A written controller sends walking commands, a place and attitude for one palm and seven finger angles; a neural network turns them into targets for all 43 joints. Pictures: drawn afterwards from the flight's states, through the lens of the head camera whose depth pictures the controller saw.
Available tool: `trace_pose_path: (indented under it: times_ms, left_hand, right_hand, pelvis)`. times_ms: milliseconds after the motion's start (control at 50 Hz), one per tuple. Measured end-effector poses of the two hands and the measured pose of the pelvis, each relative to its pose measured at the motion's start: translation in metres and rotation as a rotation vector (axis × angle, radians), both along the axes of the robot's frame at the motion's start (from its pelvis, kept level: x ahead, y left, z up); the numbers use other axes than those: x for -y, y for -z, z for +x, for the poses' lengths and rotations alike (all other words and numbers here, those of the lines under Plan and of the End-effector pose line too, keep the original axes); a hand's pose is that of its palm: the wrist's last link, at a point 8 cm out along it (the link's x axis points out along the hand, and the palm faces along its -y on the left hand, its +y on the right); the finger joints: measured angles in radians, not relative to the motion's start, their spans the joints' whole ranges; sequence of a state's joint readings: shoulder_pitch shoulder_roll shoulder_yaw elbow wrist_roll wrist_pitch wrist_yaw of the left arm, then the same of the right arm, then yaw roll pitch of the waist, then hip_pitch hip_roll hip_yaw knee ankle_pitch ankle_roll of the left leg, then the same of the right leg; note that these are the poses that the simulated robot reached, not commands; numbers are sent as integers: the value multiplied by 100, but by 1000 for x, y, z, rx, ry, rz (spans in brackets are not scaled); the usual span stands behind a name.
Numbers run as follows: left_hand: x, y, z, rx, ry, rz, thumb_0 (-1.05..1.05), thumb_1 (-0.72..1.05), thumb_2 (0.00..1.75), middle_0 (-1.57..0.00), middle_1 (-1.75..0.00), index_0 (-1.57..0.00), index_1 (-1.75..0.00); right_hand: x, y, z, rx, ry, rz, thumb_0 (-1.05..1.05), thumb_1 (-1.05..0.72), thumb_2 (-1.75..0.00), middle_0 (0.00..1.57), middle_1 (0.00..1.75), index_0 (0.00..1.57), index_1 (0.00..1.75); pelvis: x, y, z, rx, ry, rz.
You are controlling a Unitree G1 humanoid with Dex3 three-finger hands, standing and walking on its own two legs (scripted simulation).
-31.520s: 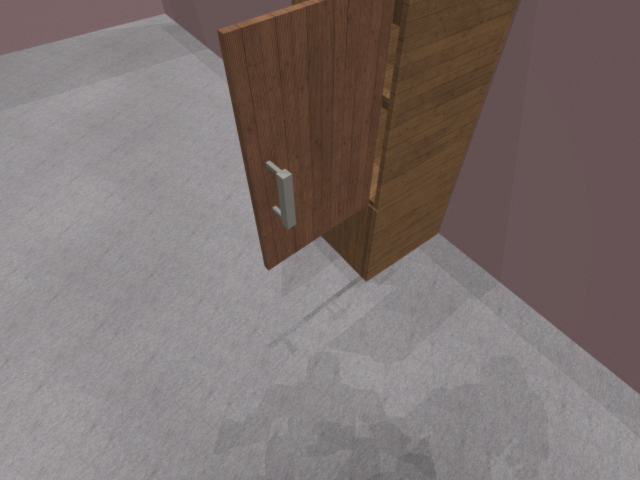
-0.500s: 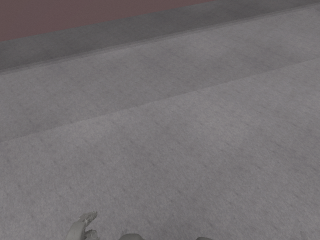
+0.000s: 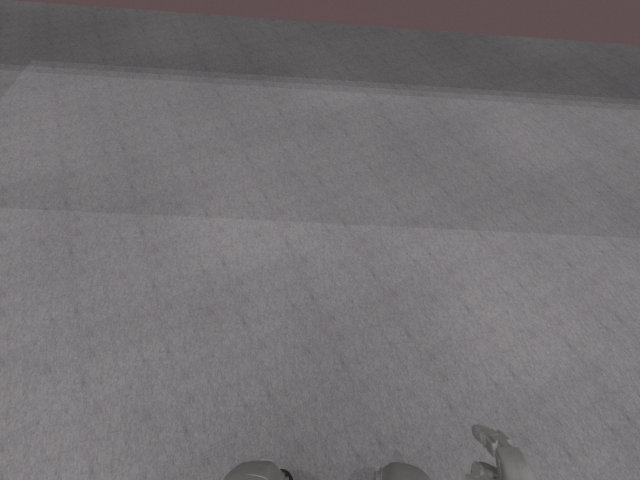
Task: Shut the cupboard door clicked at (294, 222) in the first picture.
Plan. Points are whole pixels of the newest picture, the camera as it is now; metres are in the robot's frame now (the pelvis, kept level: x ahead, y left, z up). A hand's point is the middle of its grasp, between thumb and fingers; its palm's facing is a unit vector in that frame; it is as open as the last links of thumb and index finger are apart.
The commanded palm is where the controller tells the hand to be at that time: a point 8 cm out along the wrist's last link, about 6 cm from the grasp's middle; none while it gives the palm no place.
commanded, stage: turn to face it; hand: left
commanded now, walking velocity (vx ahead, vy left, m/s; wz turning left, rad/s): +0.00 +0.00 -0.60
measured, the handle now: out of the picture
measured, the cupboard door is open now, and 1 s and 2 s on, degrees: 61 61 61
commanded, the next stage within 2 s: none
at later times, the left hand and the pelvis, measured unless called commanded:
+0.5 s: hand (219, 464) +0.14 +0.15 -0.16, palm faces -0.21 -0.95 -0.21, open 7.4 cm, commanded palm none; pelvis +0.05 -0.02 +0.01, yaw -16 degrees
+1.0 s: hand (289, 355) +0.30 +0.08 -0.14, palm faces -0.55 -0.78 -0.29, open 7.4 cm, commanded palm none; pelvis +0.06 -0.02 -0.01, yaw -34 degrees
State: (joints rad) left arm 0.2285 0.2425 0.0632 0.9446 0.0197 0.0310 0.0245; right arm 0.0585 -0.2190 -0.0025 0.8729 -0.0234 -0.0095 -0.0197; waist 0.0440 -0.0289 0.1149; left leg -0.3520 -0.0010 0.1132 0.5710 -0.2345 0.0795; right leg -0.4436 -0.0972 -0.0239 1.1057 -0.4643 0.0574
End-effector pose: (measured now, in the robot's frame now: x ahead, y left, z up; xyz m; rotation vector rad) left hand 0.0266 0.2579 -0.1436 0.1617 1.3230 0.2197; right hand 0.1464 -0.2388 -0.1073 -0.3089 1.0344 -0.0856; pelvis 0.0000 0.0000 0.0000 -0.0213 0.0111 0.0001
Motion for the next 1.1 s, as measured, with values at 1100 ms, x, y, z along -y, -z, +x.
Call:
trace_pose_path:
  times_ms: [1100]
  left_hand:
    - [148,-30,274,185,777,-35,1,91,89,-20,-30,-20,-30]
  right_hand:
    - [37,24,-198,-192,815,73,1,-91,-89,20,30,20,30]
  pelvis:
    - [23,-2,64,4,644,9]
